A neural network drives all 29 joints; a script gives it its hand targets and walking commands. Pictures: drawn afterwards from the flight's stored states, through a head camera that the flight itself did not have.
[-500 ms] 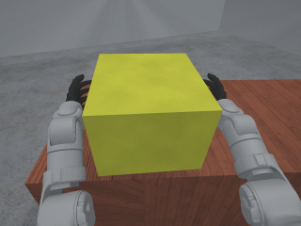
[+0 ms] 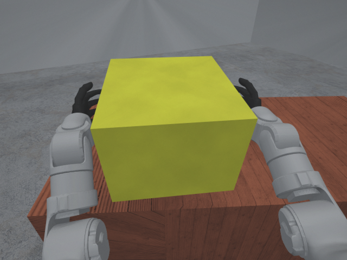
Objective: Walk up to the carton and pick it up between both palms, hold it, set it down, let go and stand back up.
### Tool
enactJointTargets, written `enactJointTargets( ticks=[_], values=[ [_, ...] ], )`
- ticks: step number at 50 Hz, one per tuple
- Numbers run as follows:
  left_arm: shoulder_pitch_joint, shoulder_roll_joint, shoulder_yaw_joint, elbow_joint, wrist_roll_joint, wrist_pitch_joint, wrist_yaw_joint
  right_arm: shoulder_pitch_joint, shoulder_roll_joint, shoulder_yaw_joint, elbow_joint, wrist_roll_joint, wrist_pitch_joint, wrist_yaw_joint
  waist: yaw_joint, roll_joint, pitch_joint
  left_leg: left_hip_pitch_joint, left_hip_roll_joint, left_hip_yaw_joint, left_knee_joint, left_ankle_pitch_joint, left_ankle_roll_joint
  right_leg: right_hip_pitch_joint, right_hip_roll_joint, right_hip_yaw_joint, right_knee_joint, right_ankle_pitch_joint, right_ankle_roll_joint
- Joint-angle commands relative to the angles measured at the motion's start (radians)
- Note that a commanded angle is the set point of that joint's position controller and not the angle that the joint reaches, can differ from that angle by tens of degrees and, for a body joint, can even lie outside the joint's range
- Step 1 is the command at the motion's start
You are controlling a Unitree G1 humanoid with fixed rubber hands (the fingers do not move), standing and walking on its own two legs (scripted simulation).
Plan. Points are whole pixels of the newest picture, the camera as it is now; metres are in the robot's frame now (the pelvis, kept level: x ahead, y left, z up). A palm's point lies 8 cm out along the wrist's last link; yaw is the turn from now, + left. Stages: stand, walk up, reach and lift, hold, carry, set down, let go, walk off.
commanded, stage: hold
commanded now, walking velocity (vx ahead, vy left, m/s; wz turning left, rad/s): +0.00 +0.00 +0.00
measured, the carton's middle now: (168, 120) +0.40 +0.01 +0.20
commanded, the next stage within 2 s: none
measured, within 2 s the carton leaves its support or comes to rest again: neither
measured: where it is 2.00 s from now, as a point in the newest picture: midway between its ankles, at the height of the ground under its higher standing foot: outside the picture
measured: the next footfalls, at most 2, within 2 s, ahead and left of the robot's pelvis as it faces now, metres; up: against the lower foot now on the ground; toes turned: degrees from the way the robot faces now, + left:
none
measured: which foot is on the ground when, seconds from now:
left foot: down 0.00-1.00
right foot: down 0.00-1.00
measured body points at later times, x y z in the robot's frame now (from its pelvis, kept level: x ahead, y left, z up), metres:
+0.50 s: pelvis -0.01 +0.00 +0.00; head -0.10 +0.02 +0.44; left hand +0.37 +0.20 +0.26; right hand +0.37 -0.17 +0.26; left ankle +0.02 +0.12 -0.75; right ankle -0.01 -0.10 -0.75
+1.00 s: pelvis +0.00 +0.00 +0.00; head -0.09 +0.02 +0.44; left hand +0.37 +0.19 +0.25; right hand +0.37 -0.18 +0.26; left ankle +0.02 +0.12 -0.75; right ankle -0.01 -0.11 -0.75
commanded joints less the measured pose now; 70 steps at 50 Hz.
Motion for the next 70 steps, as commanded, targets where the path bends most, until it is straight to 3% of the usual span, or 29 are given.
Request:
enactJointTargets(
  ticks=[1, 6, 11, 17, 30, 33, 45, 57, 70],
  values=[
    [-0.715, -0.529, -0.454, -0.118, -0.134, -0.054, -0.179, -0.824, 0.562, 0.266, -0.332, 0.111, -0.006, 0.124, -0.016, 0.073, -0.289, 0.103, -0.049, -0.016, -0.047, 0.222, -0.03, 0.073, 0.011, 0.042, -0.021, 0.278, 0.046],
    [-0.769, -0.536, -0.46, -0.135, -0.147, -0.064, -0.177, -0.861, 0.573, 0.269, -0.342, 0.116, -0.003, 0.131, -0.015, 0.082, -0.316, 0.114, -0.05, -0.02, -0.039, 0.236, -0.038, 0.063, 0.016, 0.039, -0.017, 0.268, 0.044],
    [-0.81, -0.535, -0.438, -0.061, -0.142, -0.062, -0.179, -0.908, 0.577, 0.242, -0.278, 0.098, -0.001, 0.144, 0.001, 0.073, -0.281, 0.068, -0.041, -0.018, -0.069, 0.134, -0.02, 0.029, 0.011, 0.041, -0.029, 0.152, 0.034],
    [-0.868, -0.55, -0.424, 0.004, -0.155, -0.074, -0.17, -0.971, 0.591, 0.224, -0.233, 0.095, -0.009, 0.156, 0.011, 0.063, -0.318, 0.046, -0.036, -0.02, -0.073, 0.093, -0.007, 0.023, 0.011, 0.046, -0.028, 0.11, 0.03],
    [-0.871, -0.553, -0.408, 0.04, -0.165, -0.078, -0.172, -0.972, 0.572, 0.205, -0.197, 0.105, -0.003, 0.15, -0.003, 0.069, -0.329, 0.053, -0.038, -0.028, -0.064, 0.123, -0.015, 0.035, 0.014, 0.052, -0.033, 0.14, 0.03],
    [-0.888, -0.559, -0.423, -0.012, -0.175, -0.081, -0.169, -0.962, 0.571, 0.219, -0.212, 0.123, -0.002, 0.149, -0.009, 0.092, -0.352, 0.074, -0.038, -0.033, -0.049, 0.175, -0.028, 0.046, 0.018, 0.048, -0.022, 0.183, 0.029],
    [-0.834, -0.549, -0.439, -0.093, -0.169, -0.06, -0.169, -0.923, 0.562, 0.249, -0.307, 0.145, 0.01, 0.139, -0.012, 0.094, -0.358, 0.107, -0.042, -0.035, -0.026, 0.257, -0.04, 0.059, 0.023, 0.045, -0.016, 0.268, 0.035],
    [-0.819, -0.543, -0.431, -0.084, -0.16, -0.054, -0.176, -0.924, 0.578, 0.262, -0.321, 0.137, 0.02, 0.136, 0.001, 0.061, -0.347, 0.087, -0.044, -0.028, -0.038, 0.216, -0.024, 0.063, 0.02, 0.052, -0.016, 0.262, 0.039],
    [-0.834, -0.542, -0.43, -0.061, -0.161, -0.054, -0.182, -0.933, 0.576, 0.25, -0.303, 0.13, 0.025, 0.132, -0.008, 0.072, -0.35, 0.076, -0.044, -0.028, -0.042, 0.187, -0.023, 0.064, 0.014, 0.055, -0.018, 0.248, 0.04]
  ],
)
